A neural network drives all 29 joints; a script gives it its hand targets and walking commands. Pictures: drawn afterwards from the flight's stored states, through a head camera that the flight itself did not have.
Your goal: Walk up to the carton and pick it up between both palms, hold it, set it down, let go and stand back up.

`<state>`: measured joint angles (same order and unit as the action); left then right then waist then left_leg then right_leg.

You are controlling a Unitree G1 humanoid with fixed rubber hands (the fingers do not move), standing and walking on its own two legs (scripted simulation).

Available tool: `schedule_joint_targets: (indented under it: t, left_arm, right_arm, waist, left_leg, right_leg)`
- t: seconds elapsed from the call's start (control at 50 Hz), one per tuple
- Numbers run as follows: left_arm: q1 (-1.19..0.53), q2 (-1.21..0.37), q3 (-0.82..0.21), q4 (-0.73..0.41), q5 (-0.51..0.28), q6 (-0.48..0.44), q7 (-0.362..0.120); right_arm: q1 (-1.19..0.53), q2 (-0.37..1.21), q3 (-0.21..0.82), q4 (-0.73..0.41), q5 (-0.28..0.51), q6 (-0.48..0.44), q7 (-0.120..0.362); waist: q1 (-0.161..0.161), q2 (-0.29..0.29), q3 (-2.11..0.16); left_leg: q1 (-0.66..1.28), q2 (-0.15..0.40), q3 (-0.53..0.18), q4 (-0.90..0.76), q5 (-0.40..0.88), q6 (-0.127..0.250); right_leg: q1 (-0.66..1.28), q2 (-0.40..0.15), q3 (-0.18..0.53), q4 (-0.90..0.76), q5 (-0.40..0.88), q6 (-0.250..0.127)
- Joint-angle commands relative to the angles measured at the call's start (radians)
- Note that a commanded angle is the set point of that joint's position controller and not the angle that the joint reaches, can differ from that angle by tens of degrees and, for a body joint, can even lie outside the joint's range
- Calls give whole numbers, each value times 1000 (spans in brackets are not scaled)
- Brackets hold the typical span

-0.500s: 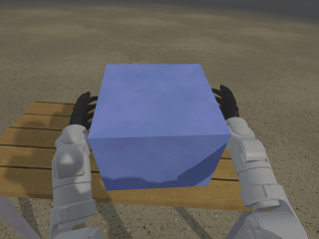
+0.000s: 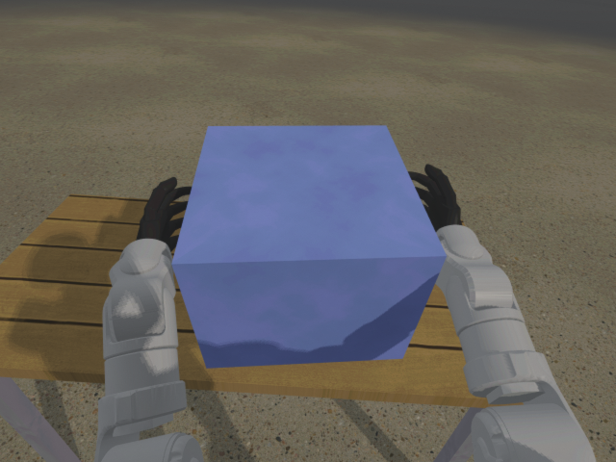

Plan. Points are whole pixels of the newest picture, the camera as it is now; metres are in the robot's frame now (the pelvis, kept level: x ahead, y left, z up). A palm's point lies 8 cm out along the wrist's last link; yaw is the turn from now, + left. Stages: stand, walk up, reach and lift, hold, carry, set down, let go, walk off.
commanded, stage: hold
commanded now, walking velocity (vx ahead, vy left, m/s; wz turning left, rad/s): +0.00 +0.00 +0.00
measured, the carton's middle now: (302, 238) +0.40 +0.01 +0.15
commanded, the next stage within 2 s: set down in 0.58 s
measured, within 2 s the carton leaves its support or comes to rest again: neither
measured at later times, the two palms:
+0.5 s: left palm (157, 243) +0.35 +0.19 +0.18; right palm (440, 226) +0.36 -0.17 +0.20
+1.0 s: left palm (160, 240) +0.36 +0.19 +0.17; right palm (434, 233) +0.37 -0.17 +0.18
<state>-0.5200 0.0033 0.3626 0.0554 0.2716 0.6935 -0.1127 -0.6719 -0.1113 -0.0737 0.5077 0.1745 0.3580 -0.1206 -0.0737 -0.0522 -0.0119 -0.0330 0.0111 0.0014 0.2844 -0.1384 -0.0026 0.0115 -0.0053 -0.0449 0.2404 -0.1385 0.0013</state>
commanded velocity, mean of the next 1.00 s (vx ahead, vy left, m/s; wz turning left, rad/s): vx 0.00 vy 0.00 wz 0.00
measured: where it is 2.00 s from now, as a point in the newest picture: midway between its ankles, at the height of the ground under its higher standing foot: outside the picture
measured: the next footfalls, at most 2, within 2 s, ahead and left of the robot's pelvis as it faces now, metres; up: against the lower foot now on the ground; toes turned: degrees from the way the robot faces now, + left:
none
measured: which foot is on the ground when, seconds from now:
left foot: down 0.00-1.00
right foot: down 0.00-1.00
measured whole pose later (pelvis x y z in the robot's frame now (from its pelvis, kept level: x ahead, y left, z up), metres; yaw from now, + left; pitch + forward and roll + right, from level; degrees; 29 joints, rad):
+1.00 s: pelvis +0.01 +0.00 +0.00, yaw +0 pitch -8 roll +0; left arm -0.53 -0.01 0.40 0.20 0.30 0.42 -0.16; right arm -0.60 -0.04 -0.16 0.57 -0.01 0.07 -0.08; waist -0.05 -0.07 0.04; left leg 0.02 0.01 0.00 0.27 -0.15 0.00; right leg 0.06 -0.01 -0.06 0.25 -0.17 0.00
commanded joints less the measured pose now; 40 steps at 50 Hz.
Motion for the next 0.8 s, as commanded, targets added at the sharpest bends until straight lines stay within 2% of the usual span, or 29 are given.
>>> schedule_joint_targets:
  t: [0.0,0.04,0.08,0.1,0.12,0.16,0.18,0.2,0.22,0.24,0.32,0.34,0.36,0.4,0.42,0.46,0.52,0.56,0.58,0.6,0.64,0.68,0.7,0.78]
  left_arm:
    - [-537,-438,-507,-80,-144,-30,-109]
    - [-538,-428,-497,-75,-137,-33,-103]
    - [-524,-411,-465,-50,-117,-25,-111]
    - [-531,-411,-470,-58,-121,-22,-118]
    - [-545,-422,-491,-108,-139,-29,-118]
    - [-550,-418,-503,-121,-144,-36,-113]
    - [-546,-404,-503,-104,-140,-37,-114]
    - [-517,-417,-512,-107,-146,-35,-117]
    - [-503,-411,-492,-91,-138,-31,-118]
    - [-530,-410,-493,-96,-140,-34,-119]
    - [-503,-418,-520,-117,-144,-25,-117]
    - [-503,-404,-485,-98,-127,-21,-120]
    - [-506,-401,-477,-88,-114,-17,-122]
    - [-516,-420,-497,-127,-130,-20,-120]
    - [-518,-417,-504,-120,-138,-21,-118]
    - [-495,-410,-494,-120,-139,-23,-117]
    - [-501,-413,-494,-118,-136,-26,-120]
    - [-516,-426,-530,-144,-157,-32,-115]
    - [-582,-391,-512,-117,-157,-39,-111]
    - [-586,-380,-491,-86,-151,-46,-113]
    - [-600,-388,-486,-78,-148,-69,-116]
    - [-578,-396,-464,-67,-134,-102,-117]
    - [-561,-394,-456,-28,-121,-113,-121]
    - [-493,-381,-369,47,-68,-181,-147]
  right_arm:
    - [-555,524,344,-271,82,-61,110]
    - [-560,520,360,-269,90,-60,104]
    - [-523,519,351,-217,79,-41,102]
    - [-526,517,345,-228,76,-39,100]
    - [-524,536,354,-257,84,-45,99]
    - [-516,533,365,-258,92,-50,99]
    - [-501,525,359,-242,88,-44,97]
    - [-499,531,366,-283,96,-48,92]
    - [-509,522,371,-277,94,-41,89]
    - [-521,525,365,-275,90,-41,91]
    - [-495,504,369,-294,99,-38,89]
    - [-497,505,371,-261,98,-23,87]
    - [-487,506,370,-238,96,-15,90]
    - [-498,524,380,-269,96,-26,96]
    - [-506,521,376,-275,100,-31,97]
    - [-507,530,393,-305,108,-36,91]
    - [-510,527,390,-308,103,-38,85]
    - [-522,522,390,-337,108,-42,85]
    - [-557,500,377,-282,96,-35,89]
    - [-539,499,352,-250,78,-33,92]
    - [-531,497,310,-231,50,-58,102]
    - [-520,494,288,-221,20,-102,115]
    - [-524,481,270,-203,0,-127,119]
    - [-504,482,242,-178,-78,-232,127]
  waist:
    - [-8,60,-315]
    - [5,61,-292]
    - [-6,36,-216]
    - [-9,37,-238]
    - [-12,41,-288]
    - [-10,56,-310]
    - [-21,62,-282]
    - [-19,63,-288]
    - [-11,41,-260]
    - [-8,45,-265]
    - [-30,78,-270]
    - [-18,47,-230]
    - [-3,59,-207]
    - [-2,42,-265]
    - [-2,52,-268]
    - [6,32,-279]
    - [-1,47,-268]
    - [-9,60,-305]
    - [-20,77,-275]
    - [-26,54,-252]
    - [-22,75,-254]
    - [-12,72,-283]
    - [-18,86,-266]
    - [15,26,-197]
  left_leg:
    - [77,-46,37,-10,162,-27]
    - [80,-53,36,-1,191,-29]
    - [51,-51,37,-24,136,-16]
    - [44,-51,39,-31,107,-14]
    - [50,-51,39,-24,144,-19]
    - [68,-54,40,-10,181,-27]
    - [75,-57,39,-7,186,-31]
    - [83,-56,36,0,204,-34]
    - [68,-55,39,-6,189,-26]
    - [58,-53,39,-19,156,-26]
    - [97,-55,33,11,239,-45]
    - [76,-56,37,-4,200,-34]
    - [49,-56,36,-21,159,-29]
    - [59,-50,37,-20,174,-32]
    - [60,-52,36,-9,194,-33]
    - [71,-53,38,0,221,-28]
    - [63,-58,38,-7,199,-28]
    - [87,-55,39,0,209,-39]
    - [97,-52,32,-6,212,-33]
    - [87,-52,34,-19,155,-23]
    - [86,-45,37,-30,127,-23]
    - [115,-40,39,-26,160,-27]
    - [130,-38,41,-22,175,-31]
    - [90,-38,62,-43,136,-6]
  right_leg:
    - [45,53,-34,-12,144,18]
    - [49,54,-36,-9,169,24]
    - [44,46,-32,-19,142,27]
    - [50,41,-28,-20,127,27]
    - [73,48,-31,-7,162,27]
    - [83,49,-29,-1,193,25]
    - [70,47,-31,-5,206,28]
    - [85,50,-34,0,235,29]
    - [77,53,-33,-6,214,27]
    - [69,50,-36,-10,173,28]
    - [68,52,-35,-1,248,25]
    - [69,52,-32,-12,224,30]
    - [65,50,-32,-17,173,25]
    - [71,56,-34,-10,172,21]
    - [72,54,-32,-8,187,19]
    - [94,55,-33,0,234,29]
    - [83,50,-30,2,239,33]
    - [73,56,-32,-2,222,24]
    - [47,62,-35,-7,192,26]
    - [30,54,-32,-19,137,28]
    - [10,52,-37,-18,96,20]
    - [21,56,-51,-15,105,19]
    - [13,53,-56,-19,104,15]
    - [57,45,-69,-28,73,21]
